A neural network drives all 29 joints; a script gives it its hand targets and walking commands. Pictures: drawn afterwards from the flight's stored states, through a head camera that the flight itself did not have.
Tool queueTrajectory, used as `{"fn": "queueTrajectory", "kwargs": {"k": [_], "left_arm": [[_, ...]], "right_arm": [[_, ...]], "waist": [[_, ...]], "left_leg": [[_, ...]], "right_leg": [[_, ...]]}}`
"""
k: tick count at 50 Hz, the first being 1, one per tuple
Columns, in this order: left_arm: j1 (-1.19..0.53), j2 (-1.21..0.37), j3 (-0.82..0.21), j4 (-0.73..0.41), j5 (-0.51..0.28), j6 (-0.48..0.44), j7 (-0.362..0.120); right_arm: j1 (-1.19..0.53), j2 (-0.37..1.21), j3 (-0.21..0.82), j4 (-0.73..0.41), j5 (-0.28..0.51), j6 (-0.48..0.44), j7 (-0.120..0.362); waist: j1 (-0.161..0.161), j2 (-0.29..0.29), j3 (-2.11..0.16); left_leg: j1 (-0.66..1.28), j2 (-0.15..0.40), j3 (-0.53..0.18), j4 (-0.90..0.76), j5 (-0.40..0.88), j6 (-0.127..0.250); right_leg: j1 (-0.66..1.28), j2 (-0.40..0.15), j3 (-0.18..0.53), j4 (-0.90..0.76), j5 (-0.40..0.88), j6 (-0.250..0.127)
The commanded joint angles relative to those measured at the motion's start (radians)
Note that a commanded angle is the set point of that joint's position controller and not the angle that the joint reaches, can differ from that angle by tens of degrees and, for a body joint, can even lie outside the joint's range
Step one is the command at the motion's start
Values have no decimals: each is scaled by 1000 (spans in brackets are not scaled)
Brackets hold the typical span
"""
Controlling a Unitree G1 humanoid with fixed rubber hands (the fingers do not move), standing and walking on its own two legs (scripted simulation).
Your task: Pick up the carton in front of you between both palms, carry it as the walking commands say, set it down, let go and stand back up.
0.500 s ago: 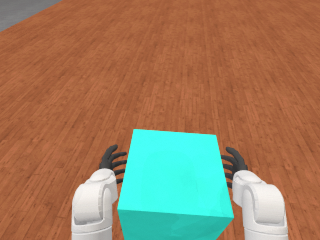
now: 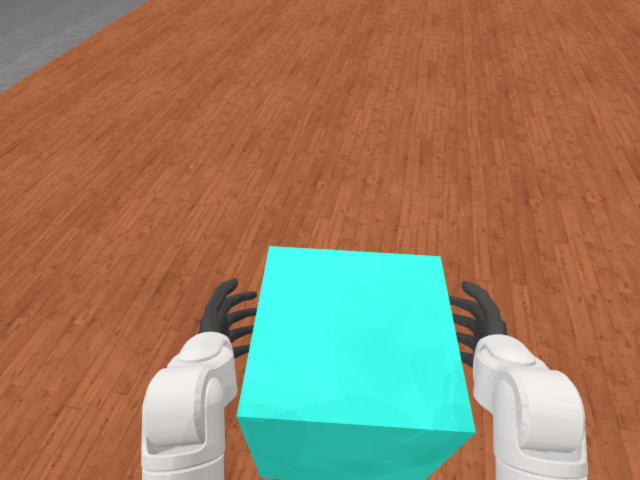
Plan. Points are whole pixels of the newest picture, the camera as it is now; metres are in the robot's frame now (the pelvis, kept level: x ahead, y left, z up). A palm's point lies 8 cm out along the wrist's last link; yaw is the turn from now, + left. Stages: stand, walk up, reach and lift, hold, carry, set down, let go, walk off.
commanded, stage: carry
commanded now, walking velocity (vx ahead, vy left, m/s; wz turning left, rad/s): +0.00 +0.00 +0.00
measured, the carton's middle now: (345, 372) +0.26 +0.01 -0.01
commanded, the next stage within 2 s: none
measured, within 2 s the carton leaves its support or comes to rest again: neither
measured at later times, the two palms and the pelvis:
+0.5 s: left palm (239, 219) +0.46 +0.16 +0.09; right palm (446, 222) +0.43 -0.14 +0.09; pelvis +0.19 +0.02 -0.01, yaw -4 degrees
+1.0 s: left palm (249, 235) +0.44 +0.14 +0.07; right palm (456, 242) +0.41 -0.15 +0.07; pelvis +0.18 +0.01 -0.01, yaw -4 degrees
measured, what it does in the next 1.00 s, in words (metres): walks ahead: left foot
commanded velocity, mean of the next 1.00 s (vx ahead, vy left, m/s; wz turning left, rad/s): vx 0.00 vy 0.00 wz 0.00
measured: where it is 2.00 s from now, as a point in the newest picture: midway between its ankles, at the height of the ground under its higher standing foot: outside the picture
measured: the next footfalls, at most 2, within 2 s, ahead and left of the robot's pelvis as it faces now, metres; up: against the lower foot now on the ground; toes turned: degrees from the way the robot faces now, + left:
left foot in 0.26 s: +0.26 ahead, +0.13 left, +0.00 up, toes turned -19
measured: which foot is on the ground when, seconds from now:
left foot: up 0.00-0.24, down 0.26-1.00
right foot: down 0.00-1.00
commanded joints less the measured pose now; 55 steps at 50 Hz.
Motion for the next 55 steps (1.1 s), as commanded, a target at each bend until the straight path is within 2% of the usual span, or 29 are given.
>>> {"fn": "queueTrajectory", "kwargs": {"k": [1, 5, 7, 9, 11, 12, 13, 14, 15, 16, 17, 20, 22, 24, 29, 34, 36, 41, 44, 50, 55], "left_arm": [[-367, -974, -662, -106, -376, -18, -229], [-341, -960, -671, -136, -389, -37, -243], [-321, -933, -670, -150, -387, -36, -240], [-299, -905, -663, -148, -373, -26, -233], [-298, -876, -655, -135, -356, -12, -225], [-302, -857, -650, -124, -347, -3, -221], [-306, -839, -643, -105, -336, 6, -217], [-313, -819, -638, -90, -325, 18, -212], [-318, -812, -644, -91, -326, 30, -207], [-328, -811, -650, -90, -330, 39, -207], [-356, -830, -661, -82, -339, 41, -210], [-403, -897, -686, -72, -367, 28, -219], [-408, -925, -694, -85, -377, 14, -220], [-390, -936, -689, -92, -374, 5, -217], [-335, -927, -669, -97, -351, -3, -210], [-319, -907, -664, -98, -344, -3, -210], [-318, -901, -665, -96, -343, -2, -212], [-319, -887, -671, -63, -330, -11, -228], [-337, -880, -668, -25, -316, -33, -242], [-392, -875, -628, 91, -272, -113, -268], [-410, -895, -585, 200, -229, -190, -287]], "right_arm": [[-439, 975, 722, -122, 386, -64, 206], [-394, 984, 730, -142, 362, -91, 190], [-398, 960, 733, -171, 365, -88, 184], [-396, 926, 728, -178, 369, -73, 185], [-390, 887, 714, -163, 366, -54, 191], [-384, 865, 702, -151, 364, -45, 194], [-382, 839, 685, -138, 360, -33, 198], [-385, 811, 665, -114, 353, -24, 201], [-384, 805, 653, -78, 351, -20, 205], [-359, 823, 640, -35, 352, -22, 209], [-361, 842, 629, -15, 352, -25, 212], [-395, 904, 628, -16, 357, -42, 217], [-418, 930, 643, -52, 369, -53, 216], [-430, 941, 658, -77, 377, -59, 211], [-418, 929, 686, -110, 387, -60, 209], [-404, 907, 690, -115, 383, -57, 209], [-398, 901, 688, -110, 377, -55, 209], [-382, 889, 679, -65, 349, -66, 221], [-400, 882, 672, -29, 330, -88, 235], [-460, 866, 633, 77, 294, -168, 268], [-485, 883, 600, 178, 264, -243, 293]], "waist": [[-6, -133, -308], [-10, -193, -303], [-4, -217, -292], [2, -205, -278], [-6, -163, -255], [-12, -130, -235], [-13, -99, -237], [-6, -1, -255], [-10, 84, -289], [-13, 142, -294], [-11, 128, -291], [-14, 79, -283], [-17, 27, -328], [-16, -2, -356], [-14, -15, -354], [-13, -53, -319], [-12, -59, -301], [-13, -56, -256], [-13, -51, -226], [-13, -38, -182], [-14, -38, -181]], "left_leg": [[-149, 29, -17, -100, 82, 8], [-75, -14, 48, -381, 154, -7], [-46, -30, 75, -478, 235, -4], [-8, -33, 91, -549, 327, -3], [80, -32, 114, -684, 461, 1], [144, -19, 115, -769, 556, -1], [248, 38, 79, -761, 652, 1], [354, 143, -17, -676, 1010, 29], [437, 206, -80, -630, 1109, 105], [385, 216, -120, -661, 1001, 132], [341, 196, -109, -677, 937, 128], [306, 132, -37, -616, 947, 93], [309, 115, -9, -570, 951, 87], [312, 108, 3, -545, 978, 91], [316, 107, 9, -533, 1014, 96], [242, 86, 33, -523, 823, 74], [226, 80, 42, -521, 761, 66], [206, 84, 44, -526, 666, 60], [208, 90, 40, -545, 636, 57], [199, 93, 26, -593, 527, 58], [197, 92, 22, -620, 459, 56]], "right_leg": [[401, -248, 232, -179, 537, -26], [376, -200, 99, -169, 603, -37], [369, -192, 73, -153, 607, -37], [357, -182, 63, -129, 556, -29], [322, -155, 48, -59, 446, 1], [287, -138, 47, -15, 372, 29], [215, -130, 56, 28, 266, 52], [126, -91, 62, 87, 75, 87], [67, -70, 118, 73, -95, 107], [88, -57, 126, 60, -179, 111], [135, -59, 137, 38, -158, 110], [200, -69, 136, -24, 12, 110], [230, -80, 134, 23, 174, 106], [239, -81, 131, 45, 257, 109], [233, -73, 129, 41, 267, 113], [275, -98, 142, 38, 415, 101], [271, -105, 144, 37, 438, 94], [244, -110, 146, 23, 369, 84], [216, -106, 149, 8, 278, 79], [177, -97, 160, -34, 73, 67], [160, -93, 168, -54, -9, 58]]}}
